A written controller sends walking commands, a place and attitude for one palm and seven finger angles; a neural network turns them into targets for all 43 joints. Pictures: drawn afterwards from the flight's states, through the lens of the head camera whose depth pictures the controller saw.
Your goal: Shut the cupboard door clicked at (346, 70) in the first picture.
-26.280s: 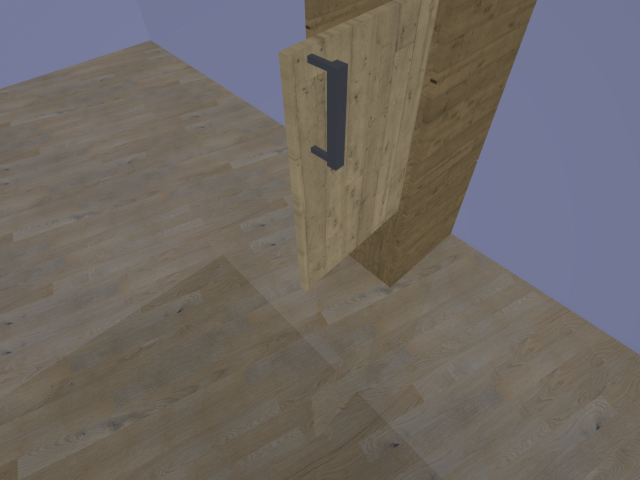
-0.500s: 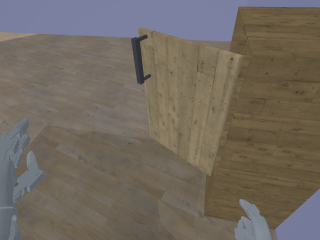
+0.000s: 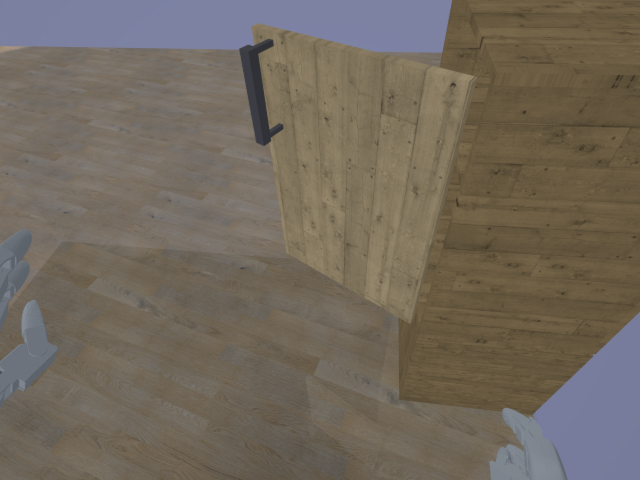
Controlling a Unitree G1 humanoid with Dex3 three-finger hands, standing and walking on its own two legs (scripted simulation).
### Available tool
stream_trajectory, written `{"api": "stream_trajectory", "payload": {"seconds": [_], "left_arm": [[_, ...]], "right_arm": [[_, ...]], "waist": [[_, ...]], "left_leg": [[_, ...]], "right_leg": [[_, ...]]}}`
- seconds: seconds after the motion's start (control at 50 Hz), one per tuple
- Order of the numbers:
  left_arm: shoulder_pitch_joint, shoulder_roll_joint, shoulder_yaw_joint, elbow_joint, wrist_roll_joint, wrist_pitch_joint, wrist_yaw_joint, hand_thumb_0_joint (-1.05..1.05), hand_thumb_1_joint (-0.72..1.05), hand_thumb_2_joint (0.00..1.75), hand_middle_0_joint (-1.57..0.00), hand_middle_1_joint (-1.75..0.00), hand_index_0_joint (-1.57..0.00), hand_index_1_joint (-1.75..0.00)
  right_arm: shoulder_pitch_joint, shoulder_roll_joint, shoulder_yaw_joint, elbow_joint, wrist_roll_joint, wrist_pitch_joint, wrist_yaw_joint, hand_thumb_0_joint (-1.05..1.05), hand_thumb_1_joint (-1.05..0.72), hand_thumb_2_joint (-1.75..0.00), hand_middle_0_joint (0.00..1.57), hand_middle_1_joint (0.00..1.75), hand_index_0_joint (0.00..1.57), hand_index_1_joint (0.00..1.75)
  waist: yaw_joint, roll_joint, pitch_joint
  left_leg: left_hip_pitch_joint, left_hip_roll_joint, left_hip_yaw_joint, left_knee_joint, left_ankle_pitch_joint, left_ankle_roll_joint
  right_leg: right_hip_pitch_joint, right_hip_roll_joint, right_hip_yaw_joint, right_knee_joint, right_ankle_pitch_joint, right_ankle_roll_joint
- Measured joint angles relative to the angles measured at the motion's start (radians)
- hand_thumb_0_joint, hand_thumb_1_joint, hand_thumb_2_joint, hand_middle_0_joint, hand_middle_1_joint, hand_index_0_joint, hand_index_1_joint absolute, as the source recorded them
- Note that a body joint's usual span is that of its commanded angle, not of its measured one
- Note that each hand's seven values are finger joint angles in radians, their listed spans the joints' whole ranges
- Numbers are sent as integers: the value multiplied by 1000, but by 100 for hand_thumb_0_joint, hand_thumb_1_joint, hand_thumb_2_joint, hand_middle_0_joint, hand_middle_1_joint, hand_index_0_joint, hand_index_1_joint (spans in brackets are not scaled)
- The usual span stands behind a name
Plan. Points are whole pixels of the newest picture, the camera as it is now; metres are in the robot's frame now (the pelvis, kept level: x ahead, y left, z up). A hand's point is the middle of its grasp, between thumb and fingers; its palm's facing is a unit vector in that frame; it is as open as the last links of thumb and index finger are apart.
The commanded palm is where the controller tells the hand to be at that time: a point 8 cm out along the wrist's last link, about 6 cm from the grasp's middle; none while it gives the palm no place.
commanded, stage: step back with the hand held close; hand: left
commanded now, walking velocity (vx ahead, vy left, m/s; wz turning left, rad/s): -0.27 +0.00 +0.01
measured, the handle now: (264, 94) +0.71 +0.14 +0.15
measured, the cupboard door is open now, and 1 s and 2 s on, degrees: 60 60 60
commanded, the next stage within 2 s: stop stepping back and stand still in 1.18 s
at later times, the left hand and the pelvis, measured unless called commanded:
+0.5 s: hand out of the picture +0.12 +0.28 +0.16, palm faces +0.50 -0.76 -0.42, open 7.4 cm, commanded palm +0.06 +0.31 +0.18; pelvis -0.07 +0.01 -0.01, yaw +2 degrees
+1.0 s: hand out of the picture +0.04 +0.30 +0.16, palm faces +0.55 -0.73 -0.40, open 7.4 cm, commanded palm -0.04 +0.33 +0.18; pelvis -0.14 +0.02 -0.02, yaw +7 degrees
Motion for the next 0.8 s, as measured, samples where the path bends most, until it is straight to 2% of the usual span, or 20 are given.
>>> {"api": "stream_trajectory", "payload": {"seconds": [0.14, 0.34, 0.48, 0.58, 0.66, 0.74, 0.8], "left_arm": [[2, 18, 28, -24, 4, -23, 19, 2, 89, 89, -21, -30, -21, -30], [-23, -22, 45, -31, 43, -77, 38, 2, 89, 89, -21, -30, -21, -30], [-38, -38, 42, -55, 48, -105, 50, 2, 89, 89, -21, -30, -21, -30], [-46, -24, 45, -57, 50, -124, 56, 2, 89, 89, -21, -30, -21, -30], [-44, 9, 69, -57, 51, -136, 48, 2, 89, 89, -21, -30, -21, -30], [-46, 25, 89, -54, 61, -140, 34, 2, 89, 89, -21, -30, -21, -30], [-44, 20, 93, -69, 61, -140, 30, 2, 89, 89, -21, -30, -21, -30]], "right_arm": [[14, 18, 15, -20, -1, -10, 0, 1, -90, -90, 20, 30, 20, 30], [54, 33, 32, -5, -12, -73, 7, 1, -90, -90, 20, 30, 21, 30], [68, 42, 36, 35, -26, -106, 15, 1, -90, -90, 20, 30, 21, 30], [60, 42, 37, 45, -29, -117, 16, 1, -90, -90, 20, 30, 21, 30], [52, 44, 33, 33, -26, -128, 16, 1, -90, -90, 20, 30, 21, 30], [51, 45, 24, 23, -26, -132, 19, 1, -90, -90, 20, 30, 21, 30], [53, 43, 17, 25, -26, -131, 23, 1, -90, -90, 20, 30, 21, 30]], "waist": [[-7, -29, -5], [-2, -39, 10], [4, -47, 9], [-8, -49, 11], [-27, -50, 27], [-38, -49, 39], [-35, -60, 42]], "left_leg": [[-53, 2, 2, 27, 23, 12], [-141, 8, -20, 118, 27, 22], [-170, 14, -22, 148, -6, 13], [-182, 19, -19, 130, 28, 16], [-195, 22, -20, 133, 81, 25], [-223, 30, -14, 185, 33, 31], [-246, 30, 3, 220, -31, 22]], "right_leg": [[-48, 1, 1, 18, 29, 7], [-117, 8, -18, 88, 38, 7], [-137, 13, -20, 98, 51, -3], [-151, 21, -13, 86, 57, -3], [-167, 41, 10, 108, 65, 1], [-186, 63, 35, 163, 27, 0], [-202, 55, 40, 188, 55, -7]]}}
